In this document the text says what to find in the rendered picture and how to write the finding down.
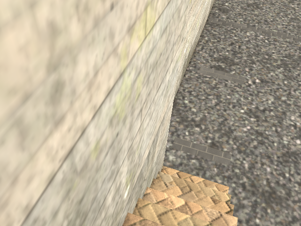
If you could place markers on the stairs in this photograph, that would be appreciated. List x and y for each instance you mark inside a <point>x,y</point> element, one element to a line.
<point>177,198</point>

